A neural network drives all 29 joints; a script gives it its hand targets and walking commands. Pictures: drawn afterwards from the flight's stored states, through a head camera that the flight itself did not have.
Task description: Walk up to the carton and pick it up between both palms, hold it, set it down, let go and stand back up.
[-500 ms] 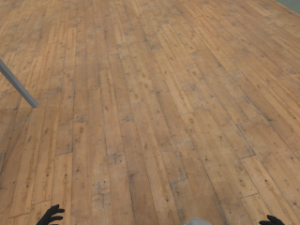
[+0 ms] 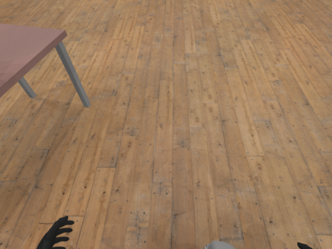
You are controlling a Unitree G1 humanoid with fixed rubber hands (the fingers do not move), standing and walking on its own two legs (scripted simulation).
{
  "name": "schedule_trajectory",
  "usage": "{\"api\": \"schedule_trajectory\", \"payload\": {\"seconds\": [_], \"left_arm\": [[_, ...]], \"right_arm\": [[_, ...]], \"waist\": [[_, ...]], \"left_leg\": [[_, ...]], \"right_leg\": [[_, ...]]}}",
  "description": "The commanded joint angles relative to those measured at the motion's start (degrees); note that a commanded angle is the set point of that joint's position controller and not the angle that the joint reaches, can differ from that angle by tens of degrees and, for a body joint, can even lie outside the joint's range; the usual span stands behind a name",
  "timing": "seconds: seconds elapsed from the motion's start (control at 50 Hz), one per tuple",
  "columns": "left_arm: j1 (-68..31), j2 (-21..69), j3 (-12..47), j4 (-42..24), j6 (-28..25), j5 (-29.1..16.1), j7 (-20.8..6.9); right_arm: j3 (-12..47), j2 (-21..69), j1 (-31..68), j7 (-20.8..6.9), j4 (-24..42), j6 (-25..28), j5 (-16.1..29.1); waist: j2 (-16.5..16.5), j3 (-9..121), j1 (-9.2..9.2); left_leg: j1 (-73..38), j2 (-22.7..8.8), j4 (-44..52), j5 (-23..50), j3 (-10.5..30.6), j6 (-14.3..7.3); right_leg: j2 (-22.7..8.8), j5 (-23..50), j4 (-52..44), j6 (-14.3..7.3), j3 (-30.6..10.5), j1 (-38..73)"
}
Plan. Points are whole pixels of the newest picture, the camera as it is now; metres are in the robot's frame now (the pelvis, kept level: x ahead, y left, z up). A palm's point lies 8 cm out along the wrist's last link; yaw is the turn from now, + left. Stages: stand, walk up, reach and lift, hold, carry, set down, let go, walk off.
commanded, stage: walk up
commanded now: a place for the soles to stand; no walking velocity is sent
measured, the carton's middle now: out of the picture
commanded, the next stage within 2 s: none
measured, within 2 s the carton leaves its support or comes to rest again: neither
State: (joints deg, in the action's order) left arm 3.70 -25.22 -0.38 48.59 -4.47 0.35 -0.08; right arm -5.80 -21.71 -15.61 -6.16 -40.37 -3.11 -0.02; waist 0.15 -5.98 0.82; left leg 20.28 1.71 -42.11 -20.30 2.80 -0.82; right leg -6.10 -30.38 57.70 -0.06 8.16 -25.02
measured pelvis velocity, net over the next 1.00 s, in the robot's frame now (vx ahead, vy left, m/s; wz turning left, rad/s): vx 0.25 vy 0.10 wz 0.56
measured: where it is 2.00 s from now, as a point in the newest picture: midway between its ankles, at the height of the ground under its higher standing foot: (119, 223)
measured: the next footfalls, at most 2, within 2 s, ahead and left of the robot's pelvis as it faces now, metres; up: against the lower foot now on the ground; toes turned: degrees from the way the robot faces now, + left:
right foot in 0.08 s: +0.15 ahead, -0.10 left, +0.00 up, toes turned -4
left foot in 0.46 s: +0.17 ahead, +0.22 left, +0.00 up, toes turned +19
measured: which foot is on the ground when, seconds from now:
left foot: down 0.00-0.10, up 0.12-0.44, down 0.46-0.74, up 0.76-1.00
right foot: up 0.00-0.06, down 0.08-0.48, up 0.50-0.70, down 0.72-1.00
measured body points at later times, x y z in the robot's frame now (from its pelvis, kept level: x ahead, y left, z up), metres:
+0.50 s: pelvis +0.12 +0.06 -0.01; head +0.13 +0.08 +0.43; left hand +0.17 +0.40 -0.11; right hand +0.32 -0.21 -0.10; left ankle +0.13 +0.21 -0.72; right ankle +0.11 -0.09 -0.71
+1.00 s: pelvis +0.25 +0.10 +0.01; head +0.26 +0.07 +0.46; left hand +0.15 +0.43 -0.07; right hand +0.50 -0.10 -0.10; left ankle +0.17 +0.25 -0.65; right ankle +0.30 +0.02 -0.71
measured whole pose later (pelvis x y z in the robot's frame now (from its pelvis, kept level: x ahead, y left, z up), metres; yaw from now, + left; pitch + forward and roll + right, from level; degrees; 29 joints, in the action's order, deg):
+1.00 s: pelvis +0.25 +0.10 +0.01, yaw +32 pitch -5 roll +1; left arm 16.1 -25.4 -0.4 48.0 -6.7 1.3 -0.2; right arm -5.3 -21.7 -14.9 -4.1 -40.6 -0.9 0.0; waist -2.8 -4.8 0.8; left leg 24.3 -4.5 -60.8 -15.4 1.6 0.0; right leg -7.0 -21.1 37.5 -1.2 15.8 -10.5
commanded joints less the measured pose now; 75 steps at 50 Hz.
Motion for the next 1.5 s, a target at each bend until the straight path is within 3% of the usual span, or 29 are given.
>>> {"api": "schedule_trajectory", "payload": {"seconds": [0.0, 0.04, 0.06, 0.08, 0.1, 0.16, 0.32, 0.38, 0.42, 0.46, 0.48, 0.52, 0.56, 0.66, 0.7, 0.72, 0.74, 0.76, 0.82, 0.92, 1.08, 1.12, 1.16, 1.18, 1.2, 1.22, 1.24, 1.32, 1.48], "left_arm": [[2.49, -10.47, -5.43, -3.51, -2.73, 0.09, 1.02], [11.47, -11.31, -6.4, -1.73, -4.07, 0.02, 1.3], [19.25, -15.56, -7.78, 0.32, -3.97, 1.05, 2.16], [20.3, -21.33, -9.82, 0.23, -3.4, 2.17, 2.87], [12.84, -20.93, -9.53, -1.52, -3.12, 2.21, 2.51], [2.31, -16.07, -8.8, -4.72, -3.29, 1.4, 1.49], [5.9, -18.77, -10.01, -6.06, -2.49, 1.11, -0.24], [-2.13, -18.44, -9.41, -7.72, -1.72, 1.71, -0.94], [-3.16, -13.77, -7.87, -7.74, -0.56, 2.22, -1.04], [-1.36, -7.15, -5.33, -9.89, -0.57, 0.46, -1.29], [-2.53, -10.66, -5.58, -11.38, -1.02, -0.51, -1.27], [-1.63, -12.41, -5.41, -8.54, -2.32, 0.14, -0.69], [-0.53, -11.77, -4.85, -7.1, -2.62, -0.09, -1.07], [5.82, -10.85, -5.64, -5.52, -3.53, 0.34, -0.52], [20.4, -14.06, -7.41, -0.9, -4.22, 1.51, 0.67], [24.93, -20.75, -9.35, -0.45, -4.29, 2.89, 1.79], [18.08, -21.93, -9.66, -1.63, -3.77, 2.4, 1.53], [12.76, -20.58, -9.15, -3.78, -3.77, 1.91, 1.37], [6.06, -16.35, -8.54, -5.44, -4.18, 1.33, 0.91], [11.08, -14.0, -8.14, -5.6, -4.09, 0.36, 0.03], [10.67, -17.35, -9.01, -6.87, -2.31, 0.72, -1.14], [7.15, -17.76, -9.24, -7.7, -1.8, 0.89, -1.47], [3.08, -16.13, -8.2, -8.67, -0.77, 1.31, -1.26], [0.87, -12.31, -6.59, -9.73, -0.38, 1.49, -1.11], [1.68, -6.41, -4.91, -11.55, -0.28, 1.35, -1.09], [1.62, -9.26, -5.16, -12.8, -0.61, 0.11, -1.3], [1.54, -12.31, -5.24, -11.91, -1.0, 0.88, -1.03], [5.74, -11.24, -5.38, -7.02, -0.63, 0.53, -1.39], [1.74, -11.78, -6.4, -7.51, -0.32, 2.08, -2.14]], "right_arm": [[-3.31, -16.14, 1.73, 1.53, 7.13, 2.8, -1.65], [-2.99, -14.38, 7.55, 0.85, 9.28, 2.62, -1.25], [-1.55, -10.47, 10.49, 0.46, 10.23, 2.92, -0.59], [-0.34, -6.53, 7.69, 0.72, 9.51, 2.98, -0.88], [-1.51, -12.6, 6.33, 1.14, 7.8, 2.08, -2.39], [-2.96, -16.15, 0.25, -0.12, 2.21, 1.69, -2.34], [-2.33, -14.12, 8.69, -1.19, 2.57, 2.3, -0.03], [-2.88, -14.44, 0.19, -0.45, -0.43, 2.42, 0.52], [-4.02, -15.76, -12.35, 1.1, -5.1, 2.7, 0.14], [-5.01, -21.73, -12.08, 3.15, -3.44, 2.9, -0.2], [-4.81, -23.75, -7.48, 2.57, -0.1, 3.37, 0.03], [-4.35, -20.14, -2.49, 3.38, 2.26, 3.09, 0.5], [-3.85, -18.9, -1.0, 3.98, 3.57, 3.77, -0.09], [-2.99, -16.55, 1.24, 3.73, 6.65, 4.86, -0.98], [-1.63, -12.2, 8.05, 3.62, 8.18, 4.95, -0.53], [0.37, -6.17, 5.63, 3.63, 8.97, 5.03, -0.22], [-0.94, -11.31, 2.82, 3.95, 6.87, 4.18, -0.66], [-1.58, -15.04, 0.23, 3.69, 3.82, 3.55, -0.7], [-2.29, -15.09, -3.64, 2.25, -0.54, 2.95, -0.62], [-2.01, -12.75, 0.35, 1.44, -0.25, 2.35, 0.06], [-1.52, -12.59, 5.83, 1.58, 2.1, 2.96, 0.15], [-1.99, -12.61, 0.57, 1.81, 0.67, 3.36, -0.05], [-2.85, -14.04, -11.79, 2.88, -3.21, 3.91, -0.46], [-4.07, -17.24, -20.31, 4.25, -5.87, 4.23, -0.87], [-4.9, -21.3, -18.79, 5.46, -4.91, 4.5, -1.06], [-4.74, -23.42, -13.16, 5.04, -1.87, 4.78, -0.29], [-4.58, -23.13, -9.73, 5.11, -0.37, 4.83, 0.51], [-2.7, -16.9, -7.26, 6.59, 2.15, 6.71, 0.29], [-2.69, -17.78, -7.0, 6.97, 4.17, 8.1, -1.95]], "waist": [[-10.22, 10.49, 0.96], [-6.14, 13.6, -4.7], [5.49, 17.09, -10.58], [17.16, 17.99, -10.48], [8.28, 14.0, -6.96], [3.82, 6.02, -0.18], [6.42, 1.32, -3.33], [7.29, 3.03, 3.33], [-7.86, 6.63, 9.23], [-23.63, 1.45, 8.38], [-22.22, 2.62, 6.93], [-11.75, 4.55, 2.5], [-12.21, 4.78, 1.08], [-11.09, 8.46, -1.87], [-1.37, 11.9, -11.12], [16.5, 14.06, -12.64], [10.83, 11.81, -9.58], [3.39, 8.65, -6.65], [2.89, 1.92, -1.32], [8.71, -3.06, -3.17], [8.57, -2.65, -4.5], [10.25, 2.49, -1.37], [-0.56, 7.08, 6.43], [-11.32, 5.61, 11.65], [-23.91, 1.57, 9.99], [-20.29, 4.02, 6.85], [-14.77, 3.0, 5.02], [-8.87, 3.74, 0.26], [-6.18, 3.25, 1.06]], "left_leg": [[-12.87, -15.23, 15.35, 29.61, 30.86, -16.0], [2.34, -9.02, 7.89, 19.17, 22.61, -10.45], [15.74, 0.71, -4.45, 8.65, 11.45, -5.61], [25.31, 5.39, -16.65, -10.74, 1.66, -1.64], [27.98, -0.96, -22.7, -9.31, 3.07, 0.2], [23.71, -6.81, -22.17, -2.54, 2.46, 1.67], [14.4, -11.52, -6.5, -1.21, -4.44, 2.24], [-1.21, -9.77, 0.3, 0.23, -8.73, 1.6], [-12.1, -2.27, 11.44, 2.55, -7.87, -0.58], [-16.63, -10.8, 22.25, 3.26, 25.55, -8.01], [-19.24, -16.94, 28.66, 5.54, 47.24, -15.54], [-18.68, -16.85, 20.78, 16.62, 36.41, -16.94], [-11.81, -13.77, 17.89, 18.09, 28.59, -15.26], [-1.93, -14.02, 11.49, 20.67, 28.56, -13.94], [20.06, -3.94, -5.66, 7.32, 16.19, -6.66], [30.47, 5.99, -21.62, -9.0, 5.62, -2.41], [32.34, 0.92, -28.26, -9.68, 3.69, -0.23], [30.32, -1.89, -29.68, -5.81, 5.95, 0.3], [22.29, -5.86, -26.42, 1.28, 1.85, 1.25], [18.03, -8.21, -17.81, 8.35, -2.46, 1.59], [13.41, -10.31, -2.76, 0.4, -5.93, 1.14], [7.69, -8.92, 0.49, -0.48, -8.92, 0.14], [-8.97, -3.78, 7.66, 2.18, -11.36, -1.08], [-16.88, -0.52, 11.02, -1.51, -2.92, -4.61], [-17.4, -9.89, 18.33, -0.83, 20.91, -7.94], [-20.16, -15.85, 27.3, 0.25, 45.39, -13.87], [-18.47, -20.48, 28.45, -1.75, 50.28, -17.73], [-10.67, -14.83, 19.19, 16.85, 28.38, -13.74], [-0.72, -13.76, 17.64, -15.05, 34.9, -16.45]], "right_leg": [[3.31, 1.11, -16.77, -1.4, -9.59, -3.78], [3.68, 17.11, -29.87, -2.72, -8.33, 16.15], [-2.76, 16.01, -37.66, -4.0, -14.26, 32.87], [-22.85, 0.85, -45.75, -5.39, -34.39, 38.69], [-28.85, -9.91, -48.29, -8.74, -39.36, 33.5], [-23.03, -1.14, -45.96, -9.46, -21.59, 24.94], [-20.05, 7.21, -42.22, -11.58, -3.58, 19.47], [-15.63, 3.57, -34.54, -8.5, 3.35, 10.18], [-6.56, 11.28, -6.67, -5.6, 8.61, 7.36], [0.97, -1.72, 14.72, -2.62, 2.49, -14.51], [6.97, -6.74, 14.22, -0.37, -4.56, -23.45], [1.86, -3.77, 10.39, -0.97, -8.51, -18.47], [0.6, -2.41, 3.91, -0.91, -7.61, -13.46], [1.62, 5.05, -12.1, -2.06, -9.52, -0.46], [-1.33, 13.76, -29.49, -2.67, -14.79, 28.42], [-18.37, 0.11, -40.96, -4.33, -32.63, 36.43], [-28.27, -17.14, -48.93, -5.31, -43.2, 31.9], [-28.69, -17.93, -48.73, -5.22, -41.72, 26.89], [-20.18, -3.1, -47.35, -1.33, -20.39, 18.77], [-15.27, 27.27, -42.4, 0.72, -4.67, 18.61], [-17.71, 18.1, -37.54, -10.83, 0.42, 20.79], [-18.31, 22.06, -32.57, -10.38, 1.76, 20.6], [-12.44, 25.34, -11.67, -7.18, 7.63, 11.96], [-8.73, 25.91, 7.24, -5.82, 4.7, 1.44], [-1.7, 0.92, 17.75, -3.09, 3.19, -13.7], [5.63, -4.81, 17.52, -1.47, -3.45, -21.89], [3.53, -3.6, 17.75, -1.09, -8.85, -22.69], [-2.45, 4.28, 10.25, -1.14, -9.89, -13.4], [-1.95, 10.96, -0.97, -1.4, -10.59, -13.83]]}}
